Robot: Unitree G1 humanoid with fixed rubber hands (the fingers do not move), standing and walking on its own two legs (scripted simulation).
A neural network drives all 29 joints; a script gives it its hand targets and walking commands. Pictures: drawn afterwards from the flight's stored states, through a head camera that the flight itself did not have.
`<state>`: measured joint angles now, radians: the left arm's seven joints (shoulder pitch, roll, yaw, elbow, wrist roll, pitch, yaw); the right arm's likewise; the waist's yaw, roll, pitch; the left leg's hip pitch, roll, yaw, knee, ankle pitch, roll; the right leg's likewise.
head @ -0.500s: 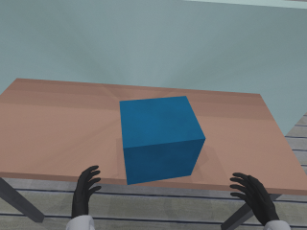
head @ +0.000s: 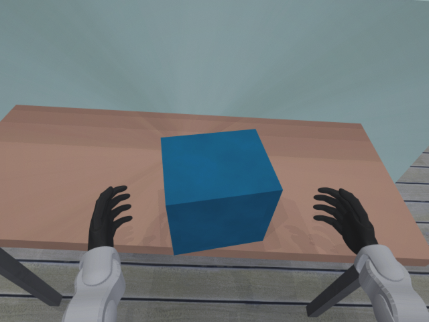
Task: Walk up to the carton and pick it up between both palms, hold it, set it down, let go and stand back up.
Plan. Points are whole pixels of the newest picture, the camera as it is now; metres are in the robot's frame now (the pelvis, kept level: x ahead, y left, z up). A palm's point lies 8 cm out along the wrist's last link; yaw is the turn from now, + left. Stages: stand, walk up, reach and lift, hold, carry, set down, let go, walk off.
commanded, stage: reach and lift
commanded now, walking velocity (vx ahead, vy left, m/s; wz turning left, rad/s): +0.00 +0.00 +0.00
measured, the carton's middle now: (214, 192) +0.38 +0.01 +0.01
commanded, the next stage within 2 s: none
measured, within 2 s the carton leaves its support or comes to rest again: neither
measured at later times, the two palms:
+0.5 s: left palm (91, 197) +0.27 +0.20 +0.13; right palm (348, 179) +0.33 -0.22 +0.13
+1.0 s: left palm (86, 151) +0.32 +0.21 +0.18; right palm (339, 130) +0.40 -0.20 +0.18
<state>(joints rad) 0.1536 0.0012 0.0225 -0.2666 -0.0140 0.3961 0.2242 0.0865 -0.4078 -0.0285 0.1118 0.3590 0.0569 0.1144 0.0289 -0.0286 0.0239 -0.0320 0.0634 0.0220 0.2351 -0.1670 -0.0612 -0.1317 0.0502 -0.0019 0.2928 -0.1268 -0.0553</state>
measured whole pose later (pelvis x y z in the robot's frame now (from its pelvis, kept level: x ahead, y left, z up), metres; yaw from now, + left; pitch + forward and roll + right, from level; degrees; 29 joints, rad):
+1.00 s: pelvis -0.01 +0.00 +0.00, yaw +0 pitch +0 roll +0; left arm -0.51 0.11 0.19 -0.07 -0.06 0.85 0.20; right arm -0.70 -0.51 0.08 0.54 0.49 0.39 0.06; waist 0.07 -0.01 -0.04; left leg -0.12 0.07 0.01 0.29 -0.18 -0.06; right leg -0.20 0.06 0.00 0.31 -0.12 -0.06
